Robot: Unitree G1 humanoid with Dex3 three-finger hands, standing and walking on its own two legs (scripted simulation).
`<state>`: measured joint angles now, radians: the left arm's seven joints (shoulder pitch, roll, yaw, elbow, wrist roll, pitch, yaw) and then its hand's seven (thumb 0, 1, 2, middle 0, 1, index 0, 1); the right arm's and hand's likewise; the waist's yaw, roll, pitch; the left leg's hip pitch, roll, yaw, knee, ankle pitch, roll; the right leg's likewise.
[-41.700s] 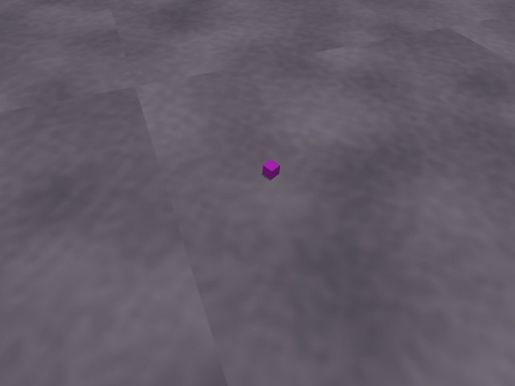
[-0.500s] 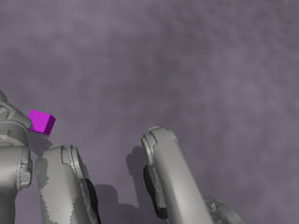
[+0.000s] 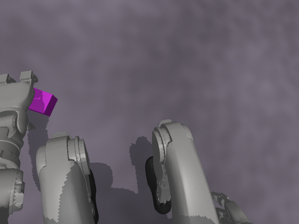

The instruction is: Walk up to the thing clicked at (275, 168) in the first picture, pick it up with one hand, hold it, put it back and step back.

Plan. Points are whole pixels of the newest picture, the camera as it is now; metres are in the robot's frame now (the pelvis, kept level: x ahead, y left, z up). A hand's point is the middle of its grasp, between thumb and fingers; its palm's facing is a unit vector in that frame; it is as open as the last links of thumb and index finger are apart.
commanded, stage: home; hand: left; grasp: from above
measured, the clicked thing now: (41, 102) +0.45 +0.28 -0.29
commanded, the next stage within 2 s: none
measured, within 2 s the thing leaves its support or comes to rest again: neither
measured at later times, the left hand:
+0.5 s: hand out of the picture +0.29 +0.26 +0.02, palm faces -0.37 -0.54 -0.75, open 9.2 cm
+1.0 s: hand out of the picture +0.23 +0.22 +0.26, palm faces +0.07 -0.94 -0.34, open 7.4 cm
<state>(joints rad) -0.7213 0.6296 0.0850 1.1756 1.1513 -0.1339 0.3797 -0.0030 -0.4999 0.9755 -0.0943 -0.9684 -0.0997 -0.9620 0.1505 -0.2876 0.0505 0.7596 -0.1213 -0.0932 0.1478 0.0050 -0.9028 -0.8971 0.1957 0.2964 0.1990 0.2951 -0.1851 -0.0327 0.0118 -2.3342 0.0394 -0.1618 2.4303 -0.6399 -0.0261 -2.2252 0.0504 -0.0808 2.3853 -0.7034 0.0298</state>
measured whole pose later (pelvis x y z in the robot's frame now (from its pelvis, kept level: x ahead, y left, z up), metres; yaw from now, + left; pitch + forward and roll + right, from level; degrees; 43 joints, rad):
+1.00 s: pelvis +0.06 +0.01 +0.33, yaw +8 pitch +20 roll -3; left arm 0.35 0.28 0.00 0.01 0.05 0.33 0.07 0.01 0.89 0.90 -0.21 -0.29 -0.21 -0.30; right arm 0.21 -0.21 0.02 0.55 0.05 -0.14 -0.10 0.01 -0.90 -0.90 0.20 0.30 0.20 0.30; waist -0.06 0.05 -0.21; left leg -1.14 0.04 -0.06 1.34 -0.55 -0.02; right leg -1.05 0.01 -0.05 1.29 -0.59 0.01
